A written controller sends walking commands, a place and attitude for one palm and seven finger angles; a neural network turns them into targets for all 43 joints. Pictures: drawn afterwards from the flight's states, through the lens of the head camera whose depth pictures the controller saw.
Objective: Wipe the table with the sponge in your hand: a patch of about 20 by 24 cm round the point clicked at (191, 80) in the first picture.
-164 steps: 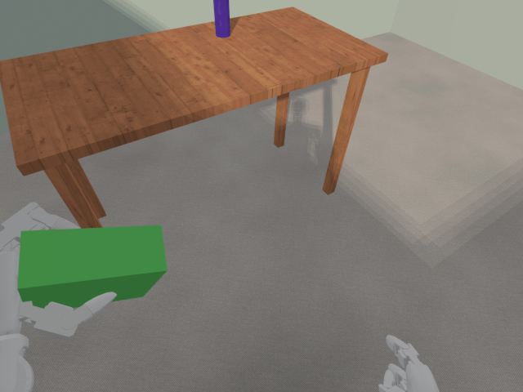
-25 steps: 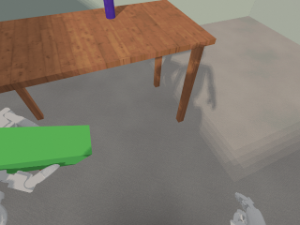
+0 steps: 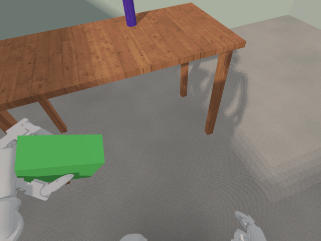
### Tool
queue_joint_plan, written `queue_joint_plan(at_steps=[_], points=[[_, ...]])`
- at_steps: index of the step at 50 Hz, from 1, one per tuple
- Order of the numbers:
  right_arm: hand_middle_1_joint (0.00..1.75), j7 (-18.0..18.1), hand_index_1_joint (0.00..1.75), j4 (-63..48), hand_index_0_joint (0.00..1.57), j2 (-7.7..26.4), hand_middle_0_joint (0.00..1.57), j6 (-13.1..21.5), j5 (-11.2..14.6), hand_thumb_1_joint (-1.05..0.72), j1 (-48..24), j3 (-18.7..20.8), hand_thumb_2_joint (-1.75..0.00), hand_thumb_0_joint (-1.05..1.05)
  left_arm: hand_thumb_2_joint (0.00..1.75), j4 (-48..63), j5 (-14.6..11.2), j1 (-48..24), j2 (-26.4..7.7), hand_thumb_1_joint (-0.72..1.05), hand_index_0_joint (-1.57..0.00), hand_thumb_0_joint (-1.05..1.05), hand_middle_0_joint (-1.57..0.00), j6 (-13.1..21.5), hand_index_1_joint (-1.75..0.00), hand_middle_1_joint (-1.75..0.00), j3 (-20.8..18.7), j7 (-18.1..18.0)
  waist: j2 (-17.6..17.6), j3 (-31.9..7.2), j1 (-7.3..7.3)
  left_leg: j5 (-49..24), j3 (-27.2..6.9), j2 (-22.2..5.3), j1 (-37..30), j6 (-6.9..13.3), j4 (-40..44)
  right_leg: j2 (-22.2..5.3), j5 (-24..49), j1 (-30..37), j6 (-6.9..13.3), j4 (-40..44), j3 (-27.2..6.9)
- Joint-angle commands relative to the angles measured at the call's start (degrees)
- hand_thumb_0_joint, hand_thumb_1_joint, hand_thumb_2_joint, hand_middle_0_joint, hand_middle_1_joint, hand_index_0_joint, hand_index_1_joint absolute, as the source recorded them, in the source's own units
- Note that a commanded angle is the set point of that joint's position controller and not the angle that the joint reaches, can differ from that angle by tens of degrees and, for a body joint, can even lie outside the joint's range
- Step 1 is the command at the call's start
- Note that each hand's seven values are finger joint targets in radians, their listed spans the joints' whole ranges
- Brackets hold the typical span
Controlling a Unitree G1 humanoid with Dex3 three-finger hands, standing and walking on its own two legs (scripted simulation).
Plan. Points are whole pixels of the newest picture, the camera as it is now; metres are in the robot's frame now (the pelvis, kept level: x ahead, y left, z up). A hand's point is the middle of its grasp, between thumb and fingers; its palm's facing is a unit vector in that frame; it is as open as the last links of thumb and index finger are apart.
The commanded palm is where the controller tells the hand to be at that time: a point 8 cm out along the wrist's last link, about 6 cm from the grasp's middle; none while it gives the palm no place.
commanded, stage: take the last steps up to it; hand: left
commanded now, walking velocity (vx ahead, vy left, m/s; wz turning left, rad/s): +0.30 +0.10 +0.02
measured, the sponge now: (73, 159) +0.24 +0.19 +0.14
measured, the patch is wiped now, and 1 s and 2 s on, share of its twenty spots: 0.00 0.00 0.00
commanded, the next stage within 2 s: come to a stop and stand still in 1.74 s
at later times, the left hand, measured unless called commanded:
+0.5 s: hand (37, 112) +0.33 +0.29 +0.18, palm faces +0.38 -0.83 -0.42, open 9.9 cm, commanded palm +0.27 +0.33 +0.19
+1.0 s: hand (69, 81) +0.44 +0.26 +0.18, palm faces +0.32 -0.81 -0.50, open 9.9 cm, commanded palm +0.38 +0.31 +0.19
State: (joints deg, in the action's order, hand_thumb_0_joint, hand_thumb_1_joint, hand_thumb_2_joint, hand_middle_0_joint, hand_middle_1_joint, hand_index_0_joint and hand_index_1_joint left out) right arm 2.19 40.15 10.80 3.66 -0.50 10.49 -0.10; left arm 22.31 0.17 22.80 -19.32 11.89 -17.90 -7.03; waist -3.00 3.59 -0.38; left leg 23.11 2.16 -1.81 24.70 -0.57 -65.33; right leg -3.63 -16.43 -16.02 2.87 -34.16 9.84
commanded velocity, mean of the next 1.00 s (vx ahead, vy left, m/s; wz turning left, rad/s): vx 0.30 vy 0.07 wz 0.02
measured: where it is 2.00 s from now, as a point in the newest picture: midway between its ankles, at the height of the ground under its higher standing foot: (164, 212)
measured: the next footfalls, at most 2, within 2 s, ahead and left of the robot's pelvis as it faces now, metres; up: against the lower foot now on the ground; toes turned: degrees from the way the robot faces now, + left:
left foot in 0.30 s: +0.14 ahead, +0.17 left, +0.00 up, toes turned +9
right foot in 0.68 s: +0.24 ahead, -0.06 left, +0.00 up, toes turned -11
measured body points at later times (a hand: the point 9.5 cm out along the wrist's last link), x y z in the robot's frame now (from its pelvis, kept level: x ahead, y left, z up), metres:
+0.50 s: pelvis +0.11 +0.05 +0.01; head +0.13 +0.07 +0.46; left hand +0.31 +0.33 +0.20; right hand +0.27 -0.15 -0.08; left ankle +0.10 +0.16 -0.73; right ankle +0.10 -0.06 -0.66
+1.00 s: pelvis +0.22 +0.03 +0.01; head +0.28 +0.03 +0.46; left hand +0.42 +0.30 +0.21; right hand +0.39 -0.24 -0.08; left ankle +0.29 +0.19 -0.69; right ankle +0.20 -0.05 -0.73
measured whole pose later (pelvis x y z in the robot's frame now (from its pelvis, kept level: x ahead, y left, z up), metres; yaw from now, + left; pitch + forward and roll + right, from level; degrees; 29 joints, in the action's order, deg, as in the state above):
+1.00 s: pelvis +0.22 +0.03 +0.01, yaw +0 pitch +1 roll +2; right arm 3.4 34.3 15.3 2.5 -0.6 9.7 3.5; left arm 33.6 -0.4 30.5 -22.6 13.3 -20.9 -8.6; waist 2.4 6.3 0.4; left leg 17.1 6.0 -5.9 28.8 -1.1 -46.0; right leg -4.7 -17.0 -11.8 2.1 -28.1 10.4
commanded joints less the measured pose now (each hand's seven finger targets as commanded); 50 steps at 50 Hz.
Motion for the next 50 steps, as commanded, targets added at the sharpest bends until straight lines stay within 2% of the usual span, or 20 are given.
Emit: queue_joint_plan(at_steps=[1, 3, 7, 11, 13, 14, 15, 16, 18, 21, 29, 32, 33, 34, 35, 36, 37, 39, 42, 50], points=[[0.30, 0.27, 0.30, -11.28, 0.20, 5.10, 0.20, 1.26, 0.43, -0.90, -6.08, 2.01, -0.90, 0.00, 1.30, 16.73, -1.11, 1.50, -13.43, 0.10, -1.20, 0.00, -1.20, 5.84, -1.60, -1.60, -12.35, -1.53, 8.95, -5.89, 0.55, -4.50, -1.66, -4.53, 9.11, -1.31, 1.06, -16.11, 4.86, 6.19, 4.84, 19.96, -14.52], [0.30, 0.40, 0.30, -11.88, 0.20, 5.81, 0.20, 1.53, 0.25, -0.90, -5.27, 2.38, -0.90, 0.00, 1.30, 17.99, -1.31, 1.59, -13.99, 0.10, -1.20, 0.00, -1.20, 6.10, -1.60, -1.60, -12.87, -2.15, 11.54, -7.06, 0.61, -6.36, 1.13, -4.87, 4.99, -0.95, 10.99, -15.08, 6.01, 5.73, 4.65, 19.65, -11.46], [0.30, 1.07, 0.30, -13.44, 0.20, 5.47, 0.20, 3.02, 0.04, -0.90, -4.45, 3.11, -0.90, 0.00, 1.30, 20.19, -1.37, 3.83, -12.85, 0.10, -1.20, 0.00, -1.20, 5.31, -1.60, -1.60, -11.92, -3.74, 10.20, -9.06, -1.34, -5.14, 6.11, -2.22, 0.31, 0.11, 24.67, -15.07, 9.36, 10.55, 5.53, 16.96, -13.32], [0.30, 1.67, 0.30, -13.56, 0.20, 6.21, 0.20, 3.56, 0.21, -0.90, -2.08, 3.96, -0.90, 0.00, 1.30, 19.77, -1.21, 1.59, -11.04, 0.10, -1.20, 0.00, -1.20, 4.28, -1.60, -1.60, -9.93, -4.61, 10.35, -8.88, -0.06, -8.46, 7.76, -0.77, -8.28, 0.37, 34.98, -13.81, 3.75, 8.63, 3.79, 13.19, -11.94], [0.30, 2.48, 0.30, -13.82, 0.20, 7.33, 0.20, 3.66, 0.32, -0.90, -0.97, 4.58, -0.90, 0.00, 1.30, 20.98, -1.00, -0.85, -10.64, 0.10, -1.20, 0.00, -1.20, 4.69, -1.60, -1.60, -9.29, -4.64, 3.99, -9.84, 0.94, -10.47, 7.57, -1.25, -16.63, 1.06, 41.43, -9.64, 4.67, 5.54, 1.11, 3.27, -8.11], [0.30, 2.69, 0.30, -14.14, 0.20, 8.49, 0.20, 3.62, 0.59, -0.90, -0.48, 5.03, -0.90, 0.00, 1.30, 21.53, -1.07, -1.54, -10.19, 0.10, -1.20, 0.00, -1.20, 5.04, -1.60, -1.60, -8.92, -4.60, -5.19, -10.44, 1.71, -10.72, -0.91, -6.63, -22.75, 3.76, 44.40, -5.40, 2.78, -1.51, -1.15, -7.99, -5.17], [0.30, 2.37, 0.30, -14.59, 0.20, 9.18, 0.20, 3.45, 0.80, -0.90, -1.17, 5.18, -0.90, 0.00, 1.30, 22.51, -0.95, -2.02, -9.95, 0.10, -1.20, 0.00, -1.20, 5.73, -1.60, -1.60, -8.57, -4.55, -17.64, -10.79, 1.25, -21.81, -16.93, -18.05, -29.78, 9.23, 45.57, 0.29, -14.99, -14.13, -3.85, -20.71, -1.62], [0.30, 1.99, 0.30, -15.12, 0.20, 7.95, 0.20, 3.86, 0.97, -0.90, -1.33, 4.50, -0.90, 0.00, 1.30, 20.82, -0.03, -2.25, -11.32, 0.10, -1.20, 0.00, -1.20, 6.14, -1.60, -1.60, -8.06, -4.34, -14.44, -8.42, 0.81, -27.25, -23.86, -22.65, -28.90, 12.77, 48.00, 0.89, -20.83, -19.30, -3.20, -30.17, -4.48], [0.30, 1.72, 0.30, -13.11, 0.20, 7.37, 0.20, 4.16, 0.28, -0.90, -1.99, 3.89, -0.90, 0.00, 1.30, 19.31, -0.05, -2.49, -13.42, 0.10, -1.20, 0.00, -1.20, 5.61, -1.60, -1.60, -10.01, -3.66, -11.54, -6.72, 1.20, -20.80, -21.63, -22.63, -22.49, 14.61, 48.88, -2.89, -15.98, -21.71, -3.66, -35.10, -7.95], [0.30, 0.88, 0.30, -12.57, 0.20, 7.13, 0.20, 5.29, 1.16, -0.90, -1.83, 3.88, -0.90, 0.00, 1.30, 26.44, -0.25, -1.84, -11.34, 0.10, -1.20, 0.00, -1.20, 5.42, -1.60, -1.60, -8.31, -3.03, -10.90, -6.77, 0.20, -22.57, -8.31, -16.90, -22.74, 11.26, 47.82, -3.07, -8.19, -22.29, -4.44, -30.20, -5.53], [0.30, 1.47, 0.30, -12.20, 0.20, 6.24, 0.20, 5.33, 0.12, -0.90, -2.33, 2.53, -0.90, 0.00, 1.30, 18.56, -1.44, 3.43, -10.66, 0.10, -1.20, 0.00, -1.20, 3.53, -1.60, -1.60, -10.25, -2.68, -8.38, -7.87, 0.66, -25.99, -0.35, -15.29, -19.21, 8.24, 47.38, 0.98, -1.90, -7.87, -4.94, -5.82, 1.36], [0.30, 2.12, 0.30, -11.80, 0.20, 6.21, 0.20, 4.05, 0.54, -0.90, -2.98, 2.46, -0.90, 0.00, 1.30, 14.67, -1.53, 1.37, -10.73, 0.10, -1.20, 0.00, -1.20, 2.66, -1.60, -1.60, -10.40, -2.58, -5.31, -9.76, 0.33, -24.32, 1.76, -13.24, -15.72, 6.47, 37.61, 3.33, 1.30, 4.00, -4.22, 5.46, 3.49], [0.30, 2.05, 0.30, -11.56, 0.20, 6.17, 0.20, 3.67, 0.83, -0.90, -3.38, 2.62, -0.90, 0.00, 1.30, 13.67, -1.29, 0.90, -10.36, 0.10, -1.20, 0.00, -1.20, 2.44, -1.60, -1.60, -9.94, -2.42, -2.16, -10.97, -0.07, -22.61, 3.60, -11.52, -12.97, 5.45, 30.19, 1.77, 4.06, 9.39, -3.27, 9.06, 1.21], [0.30, 1.87, 0.30, -11.37, 0.20, 5.27, 0.20, 3.15, 0.98, -0.90, -2.95, 2.62, -0.90, 0.00, 1.30, 13.48, -0.62, -0.60, -11.58, 0.10, -1.20, 0.00, -1.20, 2.35, -1.60, -1.60, -9.98, -2.47, 7.60, -13.03, 0.02, -16.12, 6.42, -7.90, -5.28, 4.05, 16.97, -6.65, 6.20, 16.39, 0.16, 11.11, -9.98], [0.30, 1.76, 0.30, -12.74, 0.20, 4.46, 0.20, 2.89, 0.82, -0.90, -4.73, 2.39, -0.90, 0.00, 1.30, 12.93, -0.49, -0.91, -13.43, 0.10, -1.20, 0.00, -1.20, 2.34, -1.60, -1.60, -11.20, -2.57, 21.01, -12.08, -0.59, 6.26, 6.29, 0.35, 11.19, 1.27, 1.35, -19.42, 16.64, 23.09, 6.82, 14.84, -33.65], [0.30, 1.35, 0.30, -12.89, 0.20, 5.32, 0.20, 2.77, 0.53, -0.90, -5.22, 2.32, -0.90, 0.00, 1.30, 12.34, -1.12, -0.62, -12.79, 0.10, -1.20, 0.00, -1.20, 2.39, -1.60, -1.60, -11.29, -2.52, 18.11, -10.98, -0.78, 9.39, -1.22, -0.22, 15.45, 0.59, -7.56, -24.48, 18.01, 22.03, 8.78, 16.51, -38.24], [0.30, 0.81, 0.30, -12.17, 0.20, 6.13, 0.20, 2.78, 0.94, -0.90, -4.37, 3.34, -0.90, 0.00, 1.30, 15.18, -1.65, -3.53, -11.96, 0.10, -1.20, 0.00, -1.20, 3.06, -1.60, -1.60, -9.80, -2.14, 16.27, -10.21, 0.26, 5.19, -4.57, -1.96, 14.51, 0.00, -11.05, -22.95, 11.54, 18.71, 7.41, 17.73, -36.00], [0.30, 0.64, 0.30, -11.05, 0.20, 5.73, 0.20, 1.84, 0.31, -0.90, -5.08, 2.36, -0.90, 0.00, 1.30, 15.83, -1.10, 1.32, -13.08, 0.10, -1.20, 0.00, -1.20, 4.24, -1.60, -1.60, -11.61, -2.39, 8.35, -8.17, 0.07, -0.49, -4.11, -4.13, 16.02, -1.18, -11.59, -19.38, 16.20, 15.87, 6.77, 15.58, -24.29], [0.30, 0.74, 0.30, -11.76, 0.20, 5.94, 0.20, 0.86, 0.16, -0.90, -6.91, 2.30, -0.90, 0.00, 1.30, 21.72, -0.77, 0.27, -13.58, 0.10, -1.20, 0.00, -1.20, 5.69, -1.60, -1.60, -11.35, -2.67, 6.53, -7.49, 0.59, -4.19, -1.51, -4.95, 13.47, -1.49, -3.86, -16.76, 22.57, 11.36, 5.46, 15.81, -13.39], [0.30, 1.37, 0.30, -15.22, 0.20, 5.41, 0.20, 1.89, 0.23, -0.90, -3.48, 3.51, -0.90, 0.00, 1.30, 23.04, -1.97, 6.46, -12.83, 0.10, -1.20, 0.00, -1.20, 4.64, -1.60, -1.60, -13.58, -4.86, 10.14, -10.57, -1.51, -7.46, 8.14, -1.86, 0.45, -0.38, 28.35, -14.46, 25.96, 14.34, 5.49, 11.80, -10.59]])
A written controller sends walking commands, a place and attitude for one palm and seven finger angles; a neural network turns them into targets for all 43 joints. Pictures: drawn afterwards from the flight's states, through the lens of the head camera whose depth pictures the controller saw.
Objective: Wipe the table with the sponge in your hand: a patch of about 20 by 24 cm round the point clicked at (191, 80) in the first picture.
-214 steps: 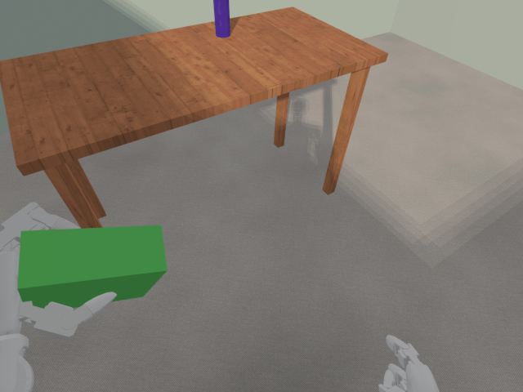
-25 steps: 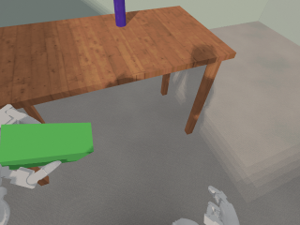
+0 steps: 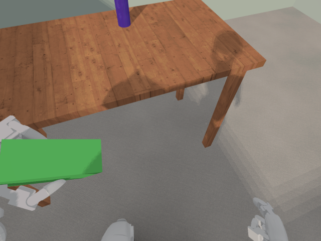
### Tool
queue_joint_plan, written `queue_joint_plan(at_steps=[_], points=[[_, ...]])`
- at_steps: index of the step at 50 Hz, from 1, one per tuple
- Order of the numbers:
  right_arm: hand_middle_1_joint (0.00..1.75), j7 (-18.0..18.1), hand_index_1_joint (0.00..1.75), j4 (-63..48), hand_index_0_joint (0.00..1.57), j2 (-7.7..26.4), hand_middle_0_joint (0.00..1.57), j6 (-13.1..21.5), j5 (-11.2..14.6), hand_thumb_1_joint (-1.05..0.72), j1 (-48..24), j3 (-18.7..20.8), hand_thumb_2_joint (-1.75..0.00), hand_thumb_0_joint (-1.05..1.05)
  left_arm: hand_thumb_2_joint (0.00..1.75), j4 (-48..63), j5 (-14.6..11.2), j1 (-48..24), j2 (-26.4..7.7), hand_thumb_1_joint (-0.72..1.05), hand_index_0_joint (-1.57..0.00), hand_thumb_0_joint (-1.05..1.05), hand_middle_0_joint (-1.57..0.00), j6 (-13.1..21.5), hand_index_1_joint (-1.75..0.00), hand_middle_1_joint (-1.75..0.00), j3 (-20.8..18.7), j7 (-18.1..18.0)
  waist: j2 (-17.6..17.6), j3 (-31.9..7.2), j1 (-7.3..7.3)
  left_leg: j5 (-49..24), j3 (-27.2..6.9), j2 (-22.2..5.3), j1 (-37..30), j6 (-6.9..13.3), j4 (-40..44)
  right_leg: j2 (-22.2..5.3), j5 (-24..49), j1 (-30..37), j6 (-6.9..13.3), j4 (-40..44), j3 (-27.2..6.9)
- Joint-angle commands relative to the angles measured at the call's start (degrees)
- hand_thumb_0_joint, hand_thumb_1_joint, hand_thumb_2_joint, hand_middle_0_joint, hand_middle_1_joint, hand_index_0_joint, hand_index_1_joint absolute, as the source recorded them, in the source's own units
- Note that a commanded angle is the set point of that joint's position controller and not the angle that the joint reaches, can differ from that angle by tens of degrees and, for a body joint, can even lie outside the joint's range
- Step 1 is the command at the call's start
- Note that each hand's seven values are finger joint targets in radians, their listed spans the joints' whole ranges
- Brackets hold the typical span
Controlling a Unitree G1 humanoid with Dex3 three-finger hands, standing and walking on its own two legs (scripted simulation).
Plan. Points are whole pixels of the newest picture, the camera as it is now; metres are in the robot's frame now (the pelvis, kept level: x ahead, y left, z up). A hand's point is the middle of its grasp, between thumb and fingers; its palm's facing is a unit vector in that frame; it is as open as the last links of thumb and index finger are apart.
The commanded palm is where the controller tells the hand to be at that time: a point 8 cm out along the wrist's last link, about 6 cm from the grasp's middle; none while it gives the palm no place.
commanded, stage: take the last steps up to it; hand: left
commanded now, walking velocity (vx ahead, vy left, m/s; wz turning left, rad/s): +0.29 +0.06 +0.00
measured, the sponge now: (65, 162) +0.23 +0.19 +0.14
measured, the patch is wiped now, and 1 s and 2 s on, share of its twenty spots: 0.00 0.00 0.00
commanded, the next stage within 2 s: come to a stop and stand still in 0.74 s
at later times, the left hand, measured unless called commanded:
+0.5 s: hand (46, 107) +0.33 +0.24 +0.18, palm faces +0.37 -0.76 -0.53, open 9.9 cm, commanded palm +0.28 +0.28 +0.17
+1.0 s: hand (57, 86) +0.39 +0.24 +0.17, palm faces +0.40 -0.79 -0.47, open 9.9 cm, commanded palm +0.33 +0.28 +0.17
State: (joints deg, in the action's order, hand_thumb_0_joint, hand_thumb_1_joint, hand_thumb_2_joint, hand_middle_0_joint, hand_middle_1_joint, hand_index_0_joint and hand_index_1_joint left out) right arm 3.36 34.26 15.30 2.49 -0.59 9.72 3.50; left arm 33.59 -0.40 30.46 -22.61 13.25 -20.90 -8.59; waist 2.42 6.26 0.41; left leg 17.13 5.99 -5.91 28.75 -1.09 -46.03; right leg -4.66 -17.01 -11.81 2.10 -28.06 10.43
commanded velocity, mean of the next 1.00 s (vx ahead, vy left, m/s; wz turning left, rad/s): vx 0.13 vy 0.03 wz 0.01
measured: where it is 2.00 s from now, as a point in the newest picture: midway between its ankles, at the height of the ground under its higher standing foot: outside the picture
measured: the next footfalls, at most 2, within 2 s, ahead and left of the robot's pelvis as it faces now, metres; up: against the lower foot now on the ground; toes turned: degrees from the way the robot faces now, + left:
left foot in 0.10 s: +0.14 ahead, +0.15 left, +0.00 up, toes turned +10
right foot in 0.50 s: +0.18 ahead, -0.09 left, +0.00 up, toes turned -12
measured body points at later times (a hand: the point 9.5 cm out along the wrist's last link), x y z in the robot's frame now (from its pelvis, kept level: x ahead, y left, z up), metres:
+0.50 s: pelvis +0.11 +0.00 -0.01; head +0.14 -0.02 +0.44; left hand +0.30 +0.28 +0.21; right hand +0.26 -0.19 -0.12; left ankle +0.10 +0.15 -0.74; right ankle +0.14 -0.08 -0.74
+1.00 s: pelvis +0.17 +0.00 -0.01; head +0.20 +0.00 +0.44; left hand +0.36 +0.28 +0.20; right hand +0.34 -0.26 -0.10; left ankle +0.21 +0.12 -0.75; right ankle +0.14 -0.08 -0.74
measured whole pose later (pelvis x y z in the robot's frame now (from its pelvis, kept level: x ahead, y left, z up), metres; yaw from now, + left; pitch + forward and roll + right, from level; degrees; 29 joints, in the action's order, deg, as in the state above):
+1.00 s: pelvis +0.17 +0.00 -0.01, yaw +0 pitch +0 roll +1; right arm 4.2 32.1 13.1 1.1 0.0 11.8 2.5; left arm 32.6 -1.9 29.4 -23.7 12.3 -22.8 -9.9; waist 1.5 4.1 -0.1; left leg 11.1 8.9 -2.5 16.3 0.6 -28.9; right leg -3.6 -21.8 -12.5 1.8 -34.9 10.4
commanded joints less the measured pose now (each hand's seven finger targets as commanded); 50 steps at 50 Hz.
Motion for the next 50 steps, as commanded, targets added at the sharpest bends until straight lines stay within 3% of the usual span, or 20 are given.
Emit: queue_joint_plan(at_steps=[1, 4, 6, 7, 9, 11, 14, 23, 24, 25, 26, 27, 29, 33, 42, 45, 47, 48, 49, 50], points=[[0.30, 0.45, 0.30, -9.22, 0.20, 1.16, 0.20, 2.98, 0.46, -0.90, -1.71, 0.16, -0.90, 0.00, 1.30, 10.04, -1.51, -0.52, -8.52, 0.10, -1.20, 0.00, -1.20, 2.89, -1.60, -1.60, -9.94, -3.44, 3.72, -13.95, -1.40, -3.46, 4.62, 2.63, -7.46, 0.21, 12.78, -12.96, 24.68, 9.55, 5.40, 3.89, -10.27], [0.30, 1.48, 0.30, -9.39, 0.20, 2.57, 0.20, 2.56, 0.70, -0.90, -0.06, 1.04, -0.90, 0.00, 1.30, 8.40, -1.41, -4.17, -7.97, 0.10, -1.20, 0.00, -1.20, 3.17, -1.60, -1.60, -8.83, -3.35, -2.20, -15.60, 0.49, -9.80, 3.55, 1.84, -23.87, 1.83, 21.61, -7.31, 18.25, 1.16, 0.79, -10.22, -5.75], [0.30, 1.28, 0.30, -10.28, 0.20, 4.31, 0.20, 2.52, 1.16, -0.90, -0.89, 1.36, -0.90, 0.00, 1.30, 7.83, -1.60, -5.83, -6.84, 0.10, -1.20, 0.00, -1.20, 3.89, -1.60, -1.60, -6.82, -2.77, -19.81, -14.86, 0.23, -22.73, -25.03, -18.07, -33.47, 11.88, 26.06, 1.82, -18.53, -18.37, -3.11, -31.87, -3.69], [0.30, 0.62, 0.30, -10.40, 0.20, 3.67, 0.20, 2.89, 1.20, -0.90, -1.13, 0.58, -0.90, 0.00, 1.30, 6.80, -0.53, -8.62, -8.67, 0.10, -1.20, 0.00, -1.20, 4.04, -1.60, -1.60, -7.11, -2.60, -15.13, -11.41, 0.41, -20.65, -28.36, -20.18, -28.22, 14.54, 28.72, 2.40, -20.10, -21.71, -2.41, -39.78, -7.39], [0.30, 0.64, 0.30, -8.32, 0.20, 2.86, 0.20, 3.56, 0.58, -0.90, -2.13, -0.17, -0.90, 0.00, 1.30, 8.54, -0.42, -11.40, -10.36, 0.10, -1.20, 0.00, -1.20, 4.08, -1.60, -1.60, -7.57, -1.78, -14.41, -10.27, 0.38, -14.66, -23.81, -18.82, -24.07, 14.39, 29.09, -1.54, -14.42, -24.23, -2.98, -42.97, -9.60], [0.30, 0.19, 0.30, -7.83, 0.20, 2.87, 0.20, 4.38, 1.14, -0.90, -2.15, 0.06, -0.90, 0.00, 1.30, 13.91, -0.28, -11.34, -9.27, 0.10, -1.20, 0.00, -1.20, 3.88, -1.60, -1.60, -6.45, -1.35, -14.90, -10.43, -0.79, -16.15, -13.55, -14.43, -24.08, 12.31, 28.03, -2.06, -8.76, -24.47, -3.60, -39.17, -8.06], [0.30, -0.39, 0.30, -8.01, 0.20, 2.23, 0.20, 5.82, 0.71, -0.90, -1.89, -0.80, -0.90, 0.00, 1.30, 16.82, -0.88, -6.33, -6.84, 0.10, -1.20, 0.00, -1.20, 3.14, -1.60, -1.60, -4.82, -1.02, -17.70, -11.62, -0.96, -17.34, -7.15, -11.49, -19.67, 9.99, 29.44, -0.92, -4.36, -18.04, -3.99, -30.92, -4.82], [0.30, 1.15, 0.30, -6.92, 0.20, 1.74, 0.20, 4.71, 0.95, -0.90, -1.90, -1.29, -0.90, 0.00, 1.30, 3.99, -1.30, -5.69, -7.00, 0.10, -1.20, 0.00, -1.20, 1.02, -1.60, -1.60, -7.68, -1.55, -11.57, -12.65, -0.52, -10.95, -2.03, -9.92, -18.77, 5.91, 20.08, 4.01, 0.13, -1.13, -3.84, -0.05, 1.61], [0.30, 1.11, 0.30, -6.82, 0.20, 1.61, 0.20, 4.29, 1.08, -0.90, -1.74, -1.27, -0.90, 0.00, 1.30, 3.33, -1.00, -7.23, -6.76, 0.10, -1.20, 0.00, -1.20, 0.77, -1.60, -1.60, -6.92, -1.44, -8.10, -13.10, -0.28, -8.96, -0.80, -8.01, -15.70, 4.94, 14.16, 2.26, 3.41, 3.41, -2.99, 4.02, -0.88], [0.30, 1.00, 0.30, -6.70, 0.20, 0.74, 0.20, 3.73, 1.26, -0.90, -1.24, -1.25, -0.90, 0.00, 1.30, 2.43, -0.45, -8.02, -8.04, 0.10, -1.20, 0.00, -1.20, 0.57, -1.60, -1.60, -7.14, -1.45, 1.52, -14.53, -0.08, -3.08, 2.42, -3.83, -9.28, 3.41, 2.53, -5.73, 7.84, 8.54, 0.22, 6.66, -11.60], [0.30, 0.87, 0.30, -7.74, 0.20, -0.64, 0.20, 3.39, 1.20, -0.90, -2.09, -1.94, -0.90, 0.00, 1.30, 0.98, -0.27, -7.15, -9.23, 0.10, -1.20, 0.00, -1.20, -0.01, -1.60, -1.60, -7.31, -1.58, 13.84, -13.97, -0.65, 13.38, 2.56, 3.72, 4.28, 1.08, -10.66, -17.03, 18.54, 14.73, 6.13, 9.50, -30.87], [0.30, 0.52, 0.30, -7.75, 0.20, 0.76, 0.20, 3.76, 1.00, -0.90, -4.18, -1.91, -0.90, 0.00, 1.30, 2.45, -0.98, -10.16, -9.82, 0.10, -1.20, 0.00, -1.20, 0.05, -1.60, -1.60, -7.62, -1.66, 13.09, -12.74, -1.15, 16.25, -3.48, 3.16, 7.91, 0.26, -19.69, -22.16, 18.70, 12.63, 8.22, 11.12, -34.05], [0.30, -0.05, 0.30, -6.66, 0.20, 1.15, 0.20, 3.33, 1.10, -0.90, -3.82, -1.41, -0.90, 0.00, 1.30, 2.58, -1.35, -7.73, -9.19, 0.10, -1.20, 0.00, -1.20, 1.07, -1.60, -1.60, -7.68, -1.10, 8.58, -10.66, -0.53, 8.90, -6.96, 1.21, 9.60, -0.91, -25.93, -18.95, 22.03, 11.31, 6.73, 9.73, -27.16], [0.30, 0.11, 0.30, -6.51, 0.20, 1.39, 0.20, 1.71, 0.42, -0.90, -5.22, -1.76, -0.90, 0.00, 1.30, 8.31, -0.71, -5.49, -9.88, 0.10, -1.20, 0.00, -1.20, 3.16, -1.60, -1.60, -8.21, -1.53, 1.54, -11.63, -0.11, 3.18, -4.65, 0.97, 8.45, -1.32, -22.67, -15.06, 36.90, 10.31, 5.06, 7.20, -13.21], [0.30, 0.21, 0.30, -10.36, 0.20, 1.00, 0.20, 2.01, 0.51, -0.90, -2.29, -0.54, -0.90, 0.00, 1.30, 10.62, -2.03, 1.14, -9.76, 0.10, -1.20, 0.00, -1.20, 3.00, -1.60, -1.60, -10.64, -3.00, 4.63, -14.73, -2.23, 0.39, 2.11, 2.34, -1.24, -0.13, 6.70, -14.35, 37.37, 14.10, 6.26, 5.15, -10.88], [0.30, 0.53, 0.30, -10.60, 0.20, 1.60, 0.20, 1.68, 0.56, -0.90, -1.61, -0.43, -0.90, 0.00, 1.30, 8.49, -2.03, -0.26, -8.88, 0.10, -1.20, 0.00, -1.20, 2.06, -1.60, -1.60, -9.57, -3.00, 4.38, -14.57, -1.46, -5.62, 2.68, 3.55, -8.22, -0.32, 14.57, -12.03, 36.90, 11.32, 3.99, 2.13, -9.42], [0.30, 1.23, 0.30, -10.89, 0.20, 2.13, 0.20, 1.22, 0.80, -0.90, -0.73, -0.19, -0.90, 0.00, 1.30, 8.59, -2.05, -2.85, -7.99, 0.10, -1.20, 0.00, -1.20, 1.68, -1.60, -1.60, -7.53, -2.76, 0.33, -15.45, -0.06, -16.27, 1.89, 2.16, -19.23, 0.35, 22.99, -8.51, 32.80, 7.10, 0.32, -4.32, -6.90], [0.30, 1.43, 0.30, -11.22, 0.20, 3.02, 0.20, 1.12, 0.86, -0.90, -1.01, 0.02, -0.90, 0.00, 1.30, 9.36, -2.02, -4.44, -8.30, 0.10, -1.20, 0.00, -1.20, 1.87, -1.60, -1.60, -7.18, -2.59, -4.65, -16.02, -0.39, -27.53, -3.81, -3.37, -23.95, 2.44, 22.95, -4.81, 24.34, 2.47, -1.91, -8.44, -5.69], [0.30, 1.23, 0.30, -10.99, 0.20, 3.43, 0.20, 1.19, 1.12, -0.90, -0.67, 0.11, -0.90, 0.00, 1.30, 8.90, -2.07, -4.48, -8.45, 0.10, -1.20, 0.00, -1.20, 1.92, -1.60, -1.60, -7.03, -2.34, -10.27, -16.65, -1.19, -43.72, -13.12, -11.71, -29.64, 6.92, 21.46, -0.82, 3.53, -5.85, -3.63, -11.99, -5.34], [0.30, 0.73, 0.30, -10.99, 0.20, 3.33, 0.20, 1.44, 1.39, -0.90, -0.14, -0.12, -0.90, 0.00, 1.30, 7.88, -1.83, -5.64, -8.14, 0.10, -1.20, 0.00, -1.20, 2.07, -1.60, -1.60, -5.87, -1.87, -11.07, -15.21, -1.37, -49.28, -16.18, -15.42, -28.32, 9.24, 23.05, 0.92, -13.80, -8.44, -3.39, -14.64, -7.32]])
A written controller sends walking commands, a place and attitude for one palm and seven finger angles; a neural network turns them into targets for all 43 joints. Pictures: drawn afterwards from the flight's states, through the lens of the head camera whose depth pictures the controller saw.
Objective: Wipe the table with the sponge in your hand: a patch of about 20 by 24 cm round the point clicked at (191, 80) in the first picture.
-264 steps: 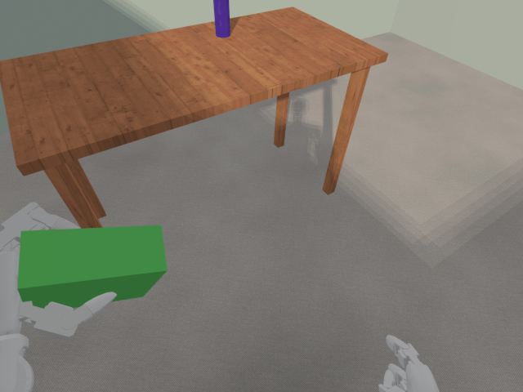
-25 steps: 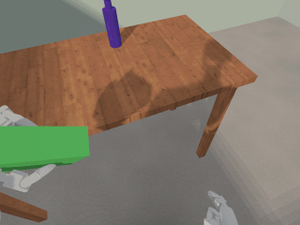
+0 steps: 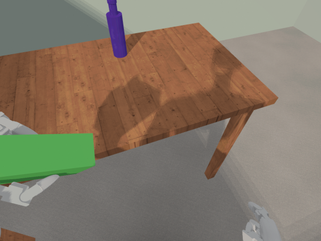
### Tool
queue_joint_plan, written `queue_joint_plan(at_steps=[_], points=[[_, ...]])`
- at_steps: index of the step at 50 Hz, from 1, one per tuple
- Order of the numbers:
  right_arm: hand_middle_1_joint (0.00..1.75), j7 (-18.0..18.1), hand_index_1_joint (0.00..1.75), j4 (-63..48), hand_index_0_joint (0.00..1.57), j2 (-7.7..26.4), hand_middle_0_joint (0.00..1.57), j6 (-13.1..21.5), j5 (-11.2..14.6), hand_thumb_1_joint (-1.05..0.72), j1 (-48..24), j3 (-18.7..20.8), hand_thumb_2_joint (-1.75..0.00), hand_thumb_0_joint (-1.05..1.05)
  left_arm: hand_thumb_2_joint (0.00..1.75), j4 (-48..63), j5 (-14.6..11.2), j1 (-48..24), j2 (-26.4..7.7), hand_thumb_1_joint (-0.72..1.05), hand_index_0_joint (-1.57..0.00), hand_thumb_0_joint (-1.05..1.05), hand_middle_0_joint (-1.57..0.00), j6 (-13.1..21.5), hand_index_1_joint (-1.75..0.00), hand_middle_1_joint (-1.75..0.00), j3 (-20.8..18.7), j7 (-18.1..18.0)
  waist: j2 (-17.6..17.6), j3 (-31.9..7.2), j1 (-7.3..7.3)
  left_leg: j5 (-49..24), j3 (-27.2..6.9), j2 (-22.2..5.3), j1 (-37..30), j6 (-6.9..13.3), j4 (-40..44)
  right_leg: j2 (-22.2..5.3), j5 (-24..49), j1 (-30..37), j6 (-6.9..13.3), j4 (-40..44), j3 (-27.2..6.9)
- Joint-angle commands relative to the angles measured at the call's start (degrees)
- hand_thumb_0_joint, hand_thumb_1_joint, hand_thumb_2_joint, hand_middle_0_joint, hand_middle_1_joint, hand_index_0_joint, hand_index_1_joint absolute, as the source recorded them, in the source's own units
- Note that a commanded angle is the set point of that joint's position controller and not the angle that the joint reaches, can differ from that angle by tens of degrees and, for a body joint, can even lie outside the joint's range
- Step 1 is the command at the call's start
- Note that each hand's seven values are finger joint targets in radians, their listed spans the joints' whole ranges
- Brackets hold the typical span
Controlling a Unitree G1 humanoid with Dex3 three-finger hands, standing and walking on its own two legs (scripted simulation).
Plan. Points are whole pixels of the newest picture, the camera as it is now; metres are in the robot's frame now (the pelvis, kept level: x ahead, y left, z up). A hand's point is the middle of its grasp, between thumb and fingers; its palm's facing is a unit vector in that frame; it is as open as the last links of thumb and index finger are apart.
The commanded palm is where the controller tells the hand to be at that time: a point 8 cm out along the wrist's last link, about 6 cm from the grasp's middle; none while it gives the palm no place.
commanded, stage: come to a stop and stand still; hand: left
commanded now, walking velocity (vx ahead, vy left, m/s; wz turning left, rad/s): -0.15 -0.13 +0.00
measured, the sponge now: (58, 158) +0.23 +0.20 +0.16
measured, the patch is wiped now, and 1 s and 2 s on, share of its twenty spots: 0.00 0.00 0.00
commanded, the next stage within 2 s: look again from close up in 1.64 s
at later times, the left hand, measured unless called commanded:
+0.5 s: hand (46, 185) +0.18 +0.20 +0.16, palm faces +0.37 -0.84 -0.39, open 9.9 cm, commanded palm +0.12 +0.23 +0.19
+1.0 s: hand (23, 198) +0.16 +0.23 +0.16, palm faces +0.32 -0.89 -0.32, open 9.9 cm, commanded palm +0.11 +0.27 +0.19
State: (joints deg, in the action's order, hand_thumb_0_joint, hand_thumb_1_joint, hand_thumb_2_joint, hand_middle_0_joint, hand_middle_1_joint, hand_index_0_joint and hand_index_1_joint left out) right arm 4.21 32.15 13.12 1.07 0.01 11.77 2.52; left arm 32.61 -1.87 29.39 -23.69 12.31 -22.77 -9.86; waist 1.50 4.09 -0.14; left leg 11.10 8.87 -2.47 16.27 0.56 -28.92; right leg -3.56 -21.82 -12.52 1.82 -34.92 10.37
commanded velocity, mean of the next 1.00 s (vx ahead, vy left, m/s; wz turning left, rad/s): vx -0.01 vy -0.02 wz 0.00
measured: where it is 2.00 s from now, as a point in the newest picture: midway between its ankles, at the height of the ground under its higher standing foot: outside the picture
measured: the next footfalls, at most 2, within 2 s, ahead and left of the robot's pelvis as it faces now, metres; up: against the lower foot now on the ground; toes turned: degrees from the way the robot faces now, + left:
right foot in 0.28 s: -0.03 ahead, -0.10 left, +0.00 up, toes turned -1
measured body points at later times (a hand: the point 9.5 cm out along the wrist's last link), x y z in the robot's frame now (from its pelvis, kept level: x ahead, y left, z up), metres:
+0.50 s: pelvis -0.05 -0.04 +0.00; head -0.04 -0.05 +0.45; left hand +0.16 +0.25 +0.18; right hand +0.11 -0.29 -0.07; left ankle +0.03 +0.10 -0.73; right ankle -0.02 -0.12 -0.73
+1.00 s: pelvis -0.07 +0.00 +0.00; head -0.07 +0.03 +0.45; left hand +0.14 +0.28 +0.17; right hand +0.09 -0.21 -0.07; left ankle +0.00 +0.08 -0.73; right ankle -0.02 -0.12 -0.73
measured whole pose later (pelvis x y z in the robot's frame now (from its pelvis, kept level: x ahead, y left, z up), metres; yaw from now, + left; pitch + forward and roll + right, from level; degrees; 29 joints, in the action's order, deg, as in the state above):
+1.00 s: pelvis -0.07 +0.00 +0.00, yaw -3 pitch -3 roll -2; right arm 1.9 35.2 9.2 7.3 -1.4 12.8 -3.3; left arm 24.4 -1.0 22.2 -19.7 9.2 -17.0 -5.3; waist 1.6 2.4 -2.2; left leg 9.5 -0.5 1.5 16.3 2.6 -30.1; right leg 2.1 -14.0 -14.0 0.3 -28.4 0.9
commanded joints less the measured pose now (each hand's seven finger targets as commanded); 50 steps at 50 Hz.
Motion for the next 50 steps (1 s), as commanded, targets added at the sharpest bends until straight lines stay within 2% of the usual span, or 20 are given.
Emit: queue_joint_plan(at_steps=[1, 3, 12, 13, 14, 15, 16, 17, 20, 21, 25, 26, 27, 30, 34, 39, 43, 45, 47, 50], points=[[0.30, -0.10, 0.30, -8.78, 0.20, 5.09, 0.20, 3.65, 0.28, -0.90, -2.94, 0.62, -0.90, 0.00, 1.30, 7.77, 0.15, -4.67, -6.98, 0.10, -1.20, 0.00, -1.20, 2.93, -1.60, -1.60, -3.96, -0.36, -12.26, -10.34, -0.82, -45.99, -19.42, -19.37, -15.99, 8.00, 6.71, 0.80, -10.45, -10.87, -3.13, -10.06, -7.80], [0.30, -0.52, 0.30, -7.36, 0.20, 4.81, 0.20, 4.49, -0.99, -0.90, -2.81, -0.32, -0.90, 0.00, 1.30, 11.89, 1.10, -8.66, -7.71, 0.10, -1.20, 0.00, -1.20, 3.02, -1.60, -1.60, -3.22, -0.12, -15.67, -10.21, -0.25, -40.81, -17.74, -18.91, -12.02, 7.37, 7.91, 0.11, -7.22, -8.43, -3.05, -11.67, -8.56], [0.30, -2.05, 0.30, -8.08, 0.20, 4.35, 0.20, 7.21, 0.01, -0.90, -3.46, -0.78, -0.90, 0.00, 1.30, 14.44, -0.64, -5.20, -6.53, 0.10, -1.20, 0.00, -1.20, 1.20, -1.60, -1.60, -4.91, -0.22, -15.43, -10.63, 0.05, -11.48, -8.92, -14.13, -2.83, 3.23, 7.22, 2.94, 3.23, 3.95, -4.03, 5.00, -3.80], [0.30, -1.51, 0.30, -2.47, 0.20, 7.35, 0.20, 10.95, -4.92, -0.90, 2.84, 3.64, -0.90, 0.00, 1.30, 13.32, 6.14, -58.44, -49.63, 0.10, -1.20, 0.00, -1.20, 5.46, -1.60, -1.60, -36.57, 2.26, 1.11, -7.41, -5.10, -9.64, -3.32, -10.23, 10.24, 1.62, -8.81, -3.59, 20.13, 3.16, 0.29, 12.97, -17.82], [0.30, -1.51, 0.30, -3.59, 0.20, -0.67, 0.20, 10.50, -1.78, -0.90, 0.81, -0.37, -0.90, 0.00, 1.30, -13.21, 1.51, -32.20, -15.11, 0.10, -1.20, 0.00, -1.20, 1.26, -1.60, -1.60, -10.47, 5.09, 9.98, -10.36, -0.52, 0.19, -4.61, 0.41, 2.41, -1.03, -12.57, -8.95, 33.49, -0.70, 5.85, 14.30, -24.82], [0.30, -1.60, 0.30, -6.84, 0.20, 2.08, 0.20, 10.21, -0.27, -0.90, -0.72, -0.35, -0.90, 0.00, 1.30, -8.09, 0.71, -21.63, -14.83, 0.10, -1.20, 0.00, -1.20, 1.50, -1.60, -1.60, -11.02, 4.43, 9.06, -9.09, -1.62, 3.53, -3.67, 1.07, 1.74, -1.28, -9.77, -8.00, 50.06, 4.03, 3.24, 13.65, -22.31], [0.30, -2.13, 0.30, -7.04, 0.20, 1.87, 0.20, 11.36, 0.77, -0.90, -0.39, -0.52, -0.90, 0.00, 1.30, -16.87, -0.58, -17.22, -4.72, 0.10, -1.20, 0.00, -1.20, 0.28, -1.60, -1.60, -4.74, 4.63, 3.61, -14.44, -0.62, -1.42, -3.26, 1.02, -1.81, -1.16, -2.19, -7.18, 47.71, 9.33, 1.56, 9.60, -16.47], [0.30, -2.31, 0.30, -7.19, 0.20, 5.20, 0.20, 11.09, 0.99, -0.90, -0.26, 0.69, -0.90, 0.00, 1.30, -8.50, -0.98, -18.70, -8.67, 0.10, -1.20, 0.00, -1.20, 0.77, -1.60, -1.60, -6.82, 4.69, 2.55, -13.95, -1.49, -6.05, -3.25, 0.45, -5.67, -0.29, 1.20, -4.87, 43.19, 6.73, -0.99, 7.28, -16.21], [0.30, -3.58, 0.30, -8.61, 0.20, 4.54, 0.20, 9.38, 0.97, -0.90, -5.05, -0.72, -0.90, 0.00, 1.30, -0.27, -0.92, -9.32, -5.19, 0.10, -1.20, 0.00, -1.20, 0.68, -1.60, -1.60, -2.49, 4.83, 3.36, -13.54, -2.28, -9.39, -5.91, -1.53, -7.24, 1.84, -1.23, -3.10, 24.15, 2.19, -4.91, 11.73, -14.35], [0.30, -3.76, 0.30, -9.02, 0.20, 3.92, 0.20, 9.36, 1.35, -0.90, -5.92, -1.22, -0.90, 0.00, 1.30, 1.25, -1.14, -5.85, -3.01, 0.10, -1.20, 0.00, -1.20, 0.15, -1.60, -1.60, -0.10, 4.52, 0.43, -11.52, -2.04, -6.04, -6.13, -1.65, -6.00, 2.02, -0.74, -3.21, 18.63, 1.21, -4.36, 12.91, -13.86], [0.30, -2.39, 0.30, -9.46, 0.20, 4.50, 0.20, 9.21, 0.34, -0.90, -6.14, -1.48, -0.90, 0.00, 1.30, 9.12, -0.06, -9.34, -8.95, 0.10, -1.20, 0.00, -1.20, 0.66, -1.60, -1.60, -3.68, 2.94, 7.00, -4.33, -1.73, 7.57, -6.44, 2.21, -0.99, 0.24, -8.85, -7.63, -12.94, -9.43, 0.82, 24.74, -22.53], [0.30, -2.02, 0.30, -9.35, 0.20, 5.02, 0.20, 9.13, 0.04, -0.90, -6.51, -1.58, -0.90, 0.00, 1.30, 13.91, 0.13, -13.10, -13.44, 0.10, -1.20, 0.00, -1.20, 1.07, -1.60, -1.60, -7.16, 2.07, 5.08, -4.39, -1.54, 6.77, -7.41, 2.00, -0.78, -0.05, -8.64, -8.41, -13.01, -9.05, 2.70, 23.88, -22.07], [0.30, -1.67, 0.30, -8.70, 0.20, 4.56, 0.20, 9.44, -0.24, -0.90, -6.09, -1.81, -0.90, 0.00, 1.30, 12.83, -0.01, -13.62, -11.54, 0.10, -1.20, 0.00, -1.20, 1.26, -1.60, -1.60, -6.53, 1.71, 3.23, -5.22, -1.06, 4.85, -7.36, 2.20, -3.56, 0.06, -7.01, -7.44, -12.19, -10.17, 3.46, 22.51, -20.63], [0.30, -0.55, 0.30, -7.87, 0.20, 5.59, 0.20, 9.75, -0.43, -0.90, -5.03, -1.41, -0.90, 0.00, 1.30, 10.15, -0.28, -15.48, -10.59, 0.10, -1.20, 0.00, -1.20, 1.84, -1.60, -1.60, -6.48, 0.50, -5.79, -4.16, -1.01, 8.46, -10.97, 0.79, -5.61, 1.07, 4.61, -1.39, -11.03, -9.12, 1.18, 18.45, -17.06], [0.30, -0.66, 0.30, -8.51, 0.20, 6.21, 0.20, 10.38, -0.22, -0.90, -5.09, -1.34, -0.90, 0.00, 1.30, 7.45, 0.89, -18.89, -8.65, 0.10, -1.20, 0.00, -1.20, 3.04, -1.60, -1.60, -5.40, 0.99, -19.58, -3.16, -1.92, 28.19, -17.89, -4.90, 12.32, 3.83, 18.08, 5.44, -1.38, 8.22, -1.18, 5.51, -10.62], [0.30, -2.22, 0.30, -8.95, 0.20, 5.45, 0.20, 11.50, -0.71, -0.90, -3.99, -1.08, -0.90, 0.00, 1.30, 5.02, 0.90, -12.93, -4.99, 0.10, -1.20, 0.00, -1.20, 2.93, -1.60, -1.60, -1.34, 2.83, -3.02, -7.23, -1.95, 14.53, -12.12, 0.06, 5.14, 1.54, 8.09, 3.10, 0.77, 7.23, -1.41, 16.86, -14.01], [0.30, -2.21, 0.30, -6.87, 0.20, 4.84, 0.20, 9.72, -0.90, -0.90, -2.59, -1.59, -0.90, 0.00, 1.30, 3.50, 0.54, -12.54, -3.41, 0.10, -1.20, 0.00, -1.20, 0.55, -1.60, -1.60, 1.29, 3.31, 5.56, -3.28, -0.62, 9.90, -7.83, 4.51, -6.88, -1.39, -10.09, -4.88, -21.62, -17.51, 3.46, 27.24, -22.27], [0.30, -1.92, 0.30, -5.89, 0.20, 4.62, 0.20, 9.17, -1.05, -0.90, -2.88, -2.24, -0.90, 0.00, 1.30, 3.26, 0.24, -14.77, -4.92, 0.10, -1.20, 0.00, -1.20, 0.06, -1.60, -1.60, -0.29, 2.95, 4.27, -3.37, -0.10, 7.91, -8.83, 3.85, -7.43, -1.01, -3.65, -2.14, -16.48, -15.83, 1.93, 23.18, -17.00], [0.30, -1.39, 0.30, -5.94, 0.20, 4.99, 0.20, 9.33, -1.13, -0.90, -4.28, -2.54, -0.90, 0.00, 1.30, 4.22, 0.13, -17.37, -6.91, 0.10, -1.20, 0.00, -1.20, 0.34, -1.60, -1.60, -2.55, 2.70, -2.75, -4.71, -0.47, 9.10, -14.64, 0.68, -4.43, -0.22, 9.10, 3.35, -6.82, -7.72, -1.18, 14.62, -11.34], [0.30, -1.17, 0.30, -7.60, 0.20, 5.01, 0.20, 9.93, -0.67, -0.90, -5.25, -2.21, -0.90, 0.00, 1.30, 6.22, 0.62, -17.72, -7.03, 0.10, -1.20, 0.00, -1.20, 1.57, -1.60, -1.60, -3.84, 2.45, -14.05, -6.51, -1.71, 31.37, -26.43, -7.33, 7.41, 3.22, 23.29, 7.43, 0.62, 4.94, -2.19, 0.71, -10.78]])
